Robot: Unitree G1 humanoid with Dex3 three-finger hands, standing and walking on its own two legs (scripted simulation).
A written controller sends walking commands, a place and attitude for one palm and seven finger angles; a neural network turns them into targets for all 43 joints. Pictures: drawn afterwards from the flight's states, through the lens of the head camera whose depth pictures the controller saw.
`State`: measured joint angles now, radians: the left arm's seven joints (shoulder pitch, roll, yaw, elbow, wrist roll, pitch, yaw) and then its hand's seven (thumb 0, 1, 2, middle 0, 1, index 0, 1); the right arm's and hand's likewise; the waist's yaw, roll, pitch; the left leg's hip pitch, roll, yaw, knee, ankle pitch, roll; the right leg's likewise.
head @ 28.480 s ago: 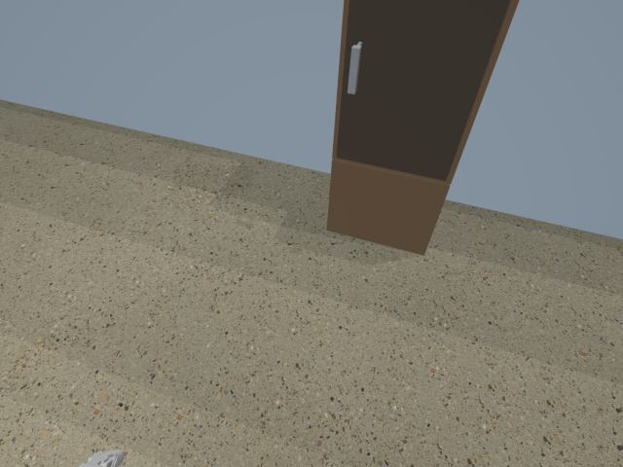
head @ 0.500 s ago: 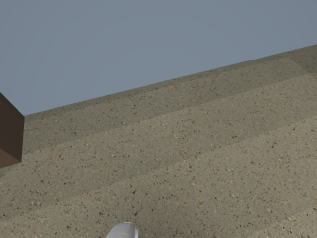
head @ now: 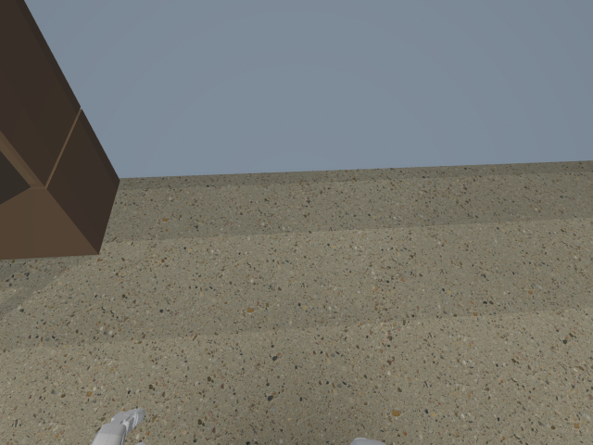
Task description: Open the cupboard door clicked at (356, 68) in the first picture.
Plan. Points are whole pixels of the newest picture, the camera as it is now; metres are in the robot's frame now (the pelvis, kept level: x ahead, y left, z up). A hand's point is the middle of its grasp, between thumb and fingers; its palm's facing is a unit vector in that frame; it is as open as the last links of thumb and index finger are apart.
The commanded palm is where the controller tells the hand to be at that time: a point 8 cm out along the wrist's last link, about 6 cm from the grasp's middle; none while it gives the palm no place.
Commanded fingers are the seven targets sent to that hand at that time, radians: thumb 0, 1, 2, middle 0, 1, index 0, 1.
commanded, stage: turn to face it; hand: left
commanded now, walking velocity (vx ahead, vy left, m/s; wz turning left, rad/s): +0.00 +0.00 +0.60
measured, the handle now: out of the picture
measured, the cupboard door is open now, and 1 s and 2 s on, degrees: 46 46 46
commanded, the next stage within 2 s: take the last steps up to it in 1.22 s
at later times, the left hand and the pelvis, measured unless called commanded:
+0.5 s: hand out of the picture -0.03 +0.19 -0.19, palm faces +0.36 -0.90 -0.24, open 7.4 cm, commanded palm none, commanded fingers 0.00 0.90 0.90 -0.20 -0.30 -0.20 -0.30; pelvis +0.00 -0.02 -0.02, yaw +20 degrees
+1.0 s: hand out of the picture -0.01 +0.17 -0.15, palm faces +0.55 -0.78 -0.30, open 7.4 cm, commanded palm none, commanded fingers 0.00 0.90 0.90 -0.20 -0.30 -0.20 -0.30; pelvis +0.03 -0.06 -0.01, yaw +37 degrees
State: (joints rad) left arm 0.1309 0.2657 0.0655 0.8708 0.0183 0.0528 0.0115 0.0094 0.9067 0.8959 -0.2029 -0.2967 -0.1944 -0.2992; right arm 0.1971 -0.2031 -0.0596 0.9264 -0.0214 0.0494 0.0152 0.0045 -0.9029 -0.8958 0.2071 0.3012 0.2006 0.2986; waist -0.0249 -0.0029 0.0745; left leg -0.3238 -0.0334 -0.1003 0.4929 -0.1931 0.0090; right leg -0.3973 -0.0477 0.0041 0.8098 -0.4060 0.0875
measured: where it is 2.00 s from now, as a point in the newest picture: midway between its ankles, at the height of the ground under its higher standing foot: outside the picture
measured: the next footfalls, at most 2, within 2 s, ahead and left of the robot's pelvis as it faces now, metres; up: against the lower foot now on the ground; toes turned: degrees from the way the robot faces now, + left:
right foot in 0.08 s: +0.03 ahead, -0.14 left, +0.00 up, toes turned +2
left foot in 0.50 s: +0.00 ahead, +0.10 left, +0.00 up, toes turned +25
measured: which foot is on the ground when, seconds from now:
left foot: down 0.00-0.08, up 0.10-0.48, down 0.50-0.92, up 0.94-1.00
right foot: up 0.00-0.06, down 0.08-0.50, up 0.52-0.90, down 0.92-1.00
